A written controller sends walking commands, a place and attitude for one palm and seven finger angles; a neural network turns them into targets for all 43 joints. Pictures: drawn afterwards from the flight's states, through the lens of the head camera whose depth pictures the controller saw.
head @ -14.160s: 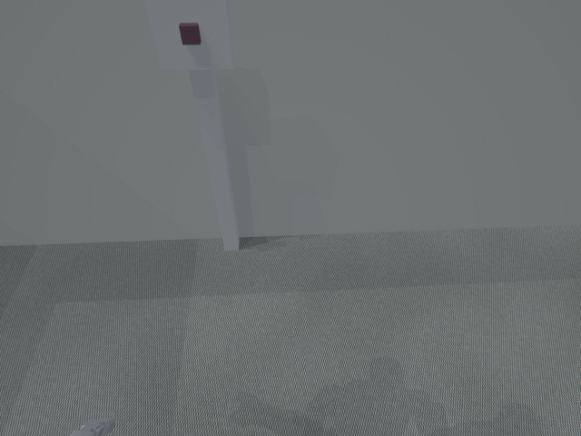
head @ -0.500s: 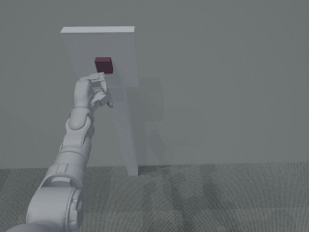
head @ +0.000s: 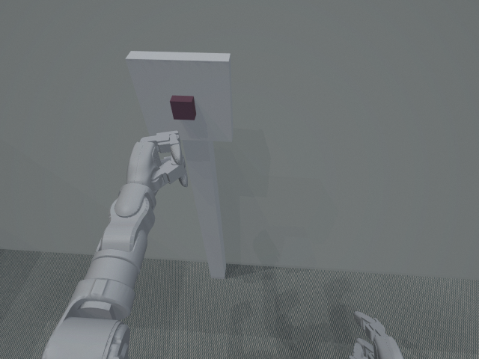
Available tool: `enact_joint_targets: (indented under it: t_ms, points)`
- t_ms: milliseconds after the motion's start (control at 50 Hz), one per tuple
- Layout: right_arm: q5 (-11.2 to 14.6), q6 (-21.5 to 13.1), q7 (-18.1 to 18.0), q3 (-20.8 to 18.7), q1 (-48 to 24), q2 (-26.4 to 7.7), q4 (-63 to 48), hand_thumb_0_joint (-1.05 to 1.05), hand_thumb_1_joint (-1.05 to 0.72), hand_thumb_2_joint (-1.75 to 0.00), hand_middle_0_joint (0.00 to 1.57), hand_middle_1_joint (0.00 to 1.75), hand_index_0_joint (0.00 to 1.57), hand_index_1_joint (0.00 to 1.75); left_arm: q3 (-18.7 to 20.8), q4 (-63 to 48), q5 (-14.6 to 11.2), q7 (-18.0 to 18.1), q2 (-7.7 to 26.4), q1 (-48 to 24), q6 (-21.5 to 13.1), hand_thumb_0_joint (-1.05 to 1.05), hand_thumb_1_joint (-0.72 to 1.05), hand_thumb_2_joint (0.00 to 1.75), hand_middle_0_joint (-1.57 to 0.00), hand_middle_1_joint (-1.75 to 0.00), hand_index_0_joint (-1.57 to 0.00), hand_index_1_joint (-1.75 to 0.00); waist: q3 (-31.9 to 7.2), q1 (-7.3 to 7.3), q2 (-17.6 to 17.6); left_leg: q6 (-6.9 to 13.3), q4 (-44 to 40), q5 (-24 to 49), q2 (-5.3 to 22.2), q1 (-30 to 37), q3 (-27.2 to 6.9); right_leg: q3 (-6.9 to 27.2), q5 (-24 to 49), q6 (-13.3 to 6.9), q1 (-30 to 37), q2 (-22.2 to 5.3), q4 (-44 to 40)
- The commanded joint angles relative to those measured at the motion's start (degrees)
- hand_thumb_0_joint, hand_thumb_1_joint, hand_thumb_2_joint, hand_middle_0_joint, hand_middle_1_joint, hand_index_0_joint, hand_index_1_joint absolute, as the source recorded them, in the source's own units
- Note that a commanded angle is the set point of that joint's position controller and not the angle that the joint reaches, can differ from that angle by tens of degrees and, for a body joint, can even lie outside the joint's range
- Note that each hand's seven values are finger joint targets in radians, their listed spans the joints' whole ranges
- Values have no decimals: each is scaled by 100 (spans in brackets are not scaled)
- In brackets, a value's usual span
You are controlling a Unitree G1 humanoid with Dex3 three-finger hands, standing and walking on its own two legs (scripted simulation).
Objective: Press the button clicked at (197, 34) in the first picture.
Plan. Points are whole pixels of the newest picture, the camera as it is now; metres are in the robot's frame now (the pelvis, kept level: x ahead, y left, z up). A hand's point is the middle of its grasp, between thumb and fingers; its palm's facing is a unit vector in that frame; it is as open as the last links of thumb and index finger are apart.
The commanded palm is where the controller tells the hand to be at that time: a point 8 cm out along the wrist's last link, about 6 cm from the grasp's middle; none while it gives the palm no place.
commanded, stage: draw the hand back to the body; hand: left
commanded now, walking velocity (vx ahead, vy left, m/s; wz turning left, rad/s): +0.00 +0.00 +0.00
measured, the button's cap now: (183, 106) +0.53 +0.13 +0.15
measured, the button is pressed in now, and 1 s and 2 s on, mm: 0 0 0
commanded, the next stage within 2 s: step back with the hand held close in 1.42 s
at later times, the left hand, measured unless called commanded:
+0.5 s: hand (125, 210) +0.29 +0.17 +0.15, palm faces +0.02 -1.00 -0.09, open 3.1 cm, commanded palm +0.25 +0.23 +0.16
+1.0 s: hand (47, 250) +0.21 +0.24 +0.17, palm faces +0.33 -0.89 -0.32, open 3.1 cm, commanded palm +0.16 +0.29 +0.18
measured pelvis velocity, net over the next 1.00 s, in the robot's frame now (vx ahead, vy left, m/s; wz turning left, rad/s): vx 0.01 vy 0.02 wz -0.01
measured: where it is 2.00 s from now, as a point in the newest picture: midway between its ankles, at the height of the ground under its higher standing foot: outside the picture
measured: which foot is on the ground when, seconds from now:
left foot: down 0.00-1.00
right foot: down 0.00-1.00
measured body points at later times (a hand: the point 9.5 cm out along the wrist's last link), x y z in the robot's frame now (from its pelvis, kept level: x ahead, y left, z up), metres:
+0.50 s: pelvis +0.00 +0.01 +0.01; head -0.03 -0.01 +0.46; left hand +0.28 +0.23 +0.16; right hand +0.19 -0.21 -0.06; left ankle -0.01 +0.11 -0.73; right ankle +0.01 -0.09 -0.73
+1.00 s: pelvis +0.01 +0.02 +0.02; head -0.02 +0.00 +0.47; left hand +0.19 +0.28 +0.19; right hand +0.19 -0.19 -0.07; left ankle -0.01 +0.11 -0.73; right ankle +0.01 -0.09 -0.73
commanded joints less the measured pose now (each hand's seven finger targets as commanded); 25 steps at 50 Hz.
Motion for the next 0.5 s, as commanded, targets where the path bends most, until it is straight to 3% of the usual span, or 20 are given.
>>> enact_joint_targets:
  t_ms: [0,20,80,120,240,300,320,360,420,440,480]
  points:
    - [36,-256,-31,-269,-176,-663,-822,0,-90,-90,20,30,20,30,584,-1514,-97,-147,1029,-1584,-434,0,90,90,-130,-150,-130,-150,-1870,153,-272,133,-366,1610,-86,471,53,348,2356,131,1286,-189,-395]
    - [41,-242,-19,-271,-183,-691,-855,0,-90,-90,20,30,20,30,688,-1505,-121,-197,1159,-1324,-409,0,90,90,-130,-150,-130,-150,-1838,189,-472,142,-385,1575,-73,368,50,363,2344,152,1384,-194,-413]
    - [88,-243,-25,-275,-341,-676,-982,0,-90,-90,20,30,20,30,735,-2092,-196,-310,1196,-1006,-263,0,90,90,-130,-150,-130,-150,-1590,238,-361,152,-511,1493,-60,408,99,377,2283,163,1372,-203,-530]
    - [99,-269,-46,-288,-413,-684,-1058,0,-90,-90,20,30,20,30,766,-2509,-265,-367,1226,-725,-169,0,90,90,-130,-150,-130,-150,-1575,245,-560,171,-557,1533,-39,474,102,382,2281,186,1457,-200,-587]
    - [134,-500,-107,-275,-636,-619,-1095,0,-90,-90,20,30,20,30,513,-3935,-355,-510,1010,-46,88,0,90,90,-130,-150,-130,-150,-1343,221,36,144,-713,1549,-19,927,39,266,2015,128,1263,-144,-693]
    - [133,-587,-140,-255,-688,-642,-1067,0,-90,-90,20,30,20,30,526,-4179,-411,-555,979,560,358,0,90,90,-130,-150,-130,-150,-1099,240,-119,124,-803,1437,-9,955,-41,185,1772,125,1166,-124,-767]
    - [139,-588,-153,-246,-715,-666,-1057,0,-90,-90,20,30,20,30,509,-4143,-427,-576,992,684,469,0,90,90,-130,-150,-130,-150,-932,201,-331,149,-804,1315,-6,923,-44,188,1607,150,1086,-118,-837]
    - [144,-595,-187,-220,-810,-650,-1070,0,-90,-90,20,30,20,30,588,-4402,-445,-603,1068,773,672,0,90,90,-130,-150,-130,-150,-834,234,-161,130,-876,1167,-27,924,-66,183,1386,136,1076,-138,-897]
    - [131,-602,-214,-173,-916,-630,-1084,0,-90,-90,20,30,20,30,642,-4727,-465,-621,1146,981,857,0,90,90,-130,-150,-130,-150,-694,235,-181,130,-907,1086,-17,990,-102,157,1155,127,1033,-124,-966]
    - [-27,-630,-235,-198,-1044,-529,-1059,0,-90,-90,20,30,20,30,388,-5647,164,-41,1463,875,376,0,90,90,-130,-150,-130,-150,-260,268,-61,138,-1163,985,25,1024,-90,345,917,127,958,-230,-1315]
    - [-89,-571,-207,-158,-945,-493,-914,0,-90,-90,20,30,20,30,231,-5259,326,393,1042,1879,218,0,90,90,-130,-150,-130,-150,-148,257,-157,117,-1337,911,85,1160,-155,276,776,110,1117,-205,-1369]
